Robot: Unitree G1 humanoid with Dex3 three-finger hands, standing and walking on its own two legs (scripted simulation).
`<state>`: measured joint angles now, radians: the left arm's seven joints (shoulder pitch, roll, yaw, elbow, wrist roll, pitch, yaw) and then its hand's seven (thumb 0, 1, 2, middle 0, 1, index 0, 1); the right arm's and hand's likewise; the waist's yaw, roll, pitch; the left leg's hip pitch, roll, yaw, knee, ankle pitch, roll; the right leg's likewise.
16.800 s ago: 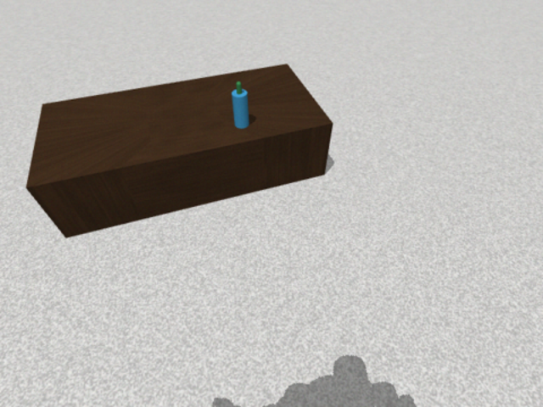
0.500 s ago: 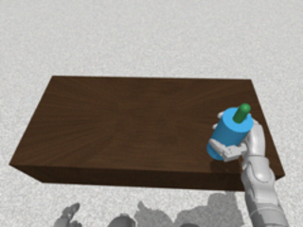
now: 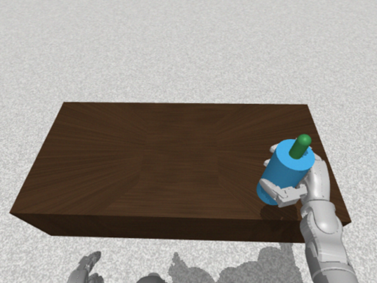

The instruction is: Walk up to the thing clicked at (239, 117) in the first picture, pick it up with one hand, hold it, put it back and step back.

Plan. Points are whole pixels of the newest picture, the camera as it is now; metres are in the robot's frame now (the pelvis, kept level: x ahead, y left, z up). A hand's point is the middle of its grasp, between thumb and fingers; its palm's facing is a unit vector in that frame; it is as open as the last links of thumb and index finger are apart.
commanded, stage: hold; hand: right
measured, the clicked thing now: (285, 169) +0.33 -0.18 +0.06
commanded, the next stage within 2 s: none
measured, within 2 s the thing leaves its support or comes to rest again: neither
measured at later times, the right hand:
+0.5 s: hand (281, 177) +0.32 -0.17 +0.05, palm faces +0.09 +1.00 -0.01, open 9.4 cm
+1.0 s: hand (281, 177) +0.32 -0.17 +0.05, palm faces +0.09 +1.00 -0.01, open 9.4 cm
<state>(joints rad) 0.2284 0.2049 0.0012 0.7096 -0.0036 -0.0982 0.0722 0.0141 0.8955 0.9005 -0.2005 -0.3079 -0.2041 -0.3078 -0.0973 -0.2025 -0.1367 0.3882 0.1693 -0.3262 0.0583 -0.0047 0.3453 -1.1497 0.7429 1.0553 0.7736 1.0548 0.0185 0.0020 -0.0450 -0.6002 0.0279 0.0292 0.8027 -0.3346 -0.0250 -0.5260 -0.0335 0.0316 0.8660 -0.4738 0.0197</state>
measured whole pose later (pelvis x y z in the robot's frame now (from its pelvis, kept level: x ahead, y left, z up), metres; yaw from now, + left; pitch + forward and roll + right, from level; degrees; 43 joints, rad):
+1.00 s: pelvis -0.01 +0.00 +0.00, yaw +0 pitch +6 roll +1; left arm 0.23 0.20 -0.01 0.72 0.00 -0.12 0.07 0.01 0.89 0.91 -0.20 -0.31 -0.21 -0.31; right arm -0.09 -0.20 -0.13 0.40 0.17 -0.32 0.06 0.00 0.35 -1.15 0.74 1.05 0.77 1.05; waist 0.02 0.00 -0.03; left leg -0.56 0.03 0.03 0.77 -0.31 -0.03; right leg -0.49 -0.03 0.03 0.84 -0.45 0.02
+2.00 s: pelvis -0.01 +0.00 +0.00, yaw +0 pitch +7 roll +1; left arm 0.22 0.20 -0.01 0.72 0.00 -0.13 0.07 0.01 0.89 0.91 -0.20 -0.31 -0.20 -0.31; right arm -0.09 -0.20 -0.13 0.40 0.16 -0.34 0.06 0.00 0.35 -1.15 0.74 1.06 0.77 1.06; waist 0.02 0.00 -0.03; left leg -0.59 0.03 0.03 0.80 -0.31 -0.02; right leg -0.52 -0.03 0.03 0.86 -0.45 0.02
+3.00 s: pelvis -0.06 +0.00 -0.16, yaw +0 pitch +31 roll +1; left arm 0.23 0.25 0.00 0.72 0.05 -0.11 -0.01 0.01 0.89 0.92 -0.20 -0.31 -0.21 -0.31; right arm -0.72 -0.33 -0.35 0.99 0.10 -0.53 0.15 0.00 0.36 -1.17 0.75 1.06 0.78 1.05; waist 0.12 -0.01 -0.16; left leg -1.56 0.05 0.00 1.53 -0.49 -0.02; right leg -1.48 0.00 0.05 1.61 -0.66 0.02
